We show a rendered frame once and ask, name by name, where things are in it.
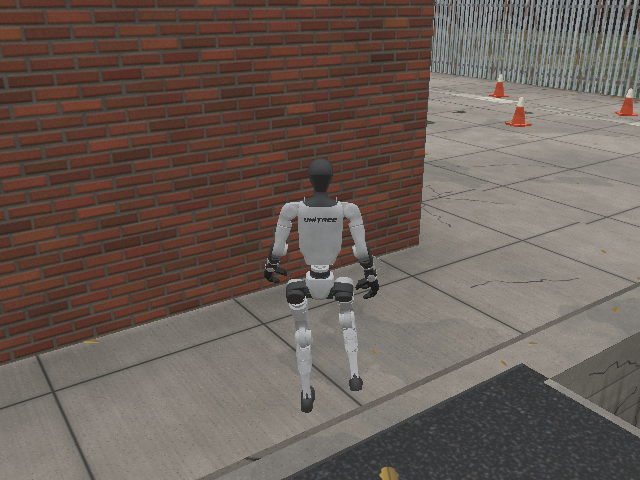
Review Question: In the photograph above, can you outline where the left robot forearm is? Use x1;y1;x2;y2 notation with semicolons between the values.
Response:
265;241;282;272

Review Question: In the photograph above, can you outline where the right robot forearm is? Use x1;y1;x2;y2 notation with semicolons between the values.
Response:
358;243;377;282

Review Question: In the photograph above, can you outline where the robot right hand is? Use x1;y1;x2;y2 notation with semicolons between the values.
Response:
355;278;379;299

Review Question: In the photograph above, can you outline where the robot left hand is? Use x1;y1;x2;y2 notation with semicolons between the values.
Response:
264;267;287;283

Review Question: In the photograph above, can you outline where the left robot thigh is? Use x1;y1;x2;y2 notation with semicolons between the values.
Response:
286;279;313;348

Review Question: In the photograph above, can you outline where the robot right upper arm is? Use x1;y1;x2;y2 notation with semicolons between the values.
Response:
341;202;369;259

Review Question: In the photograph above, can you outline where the robot left upper arm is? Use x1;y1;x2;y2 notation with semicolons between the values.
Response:
272;202;300;257

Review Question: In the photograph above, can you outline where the right robot foot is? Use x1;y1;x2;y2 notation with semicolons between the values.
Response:
349;374;363;391

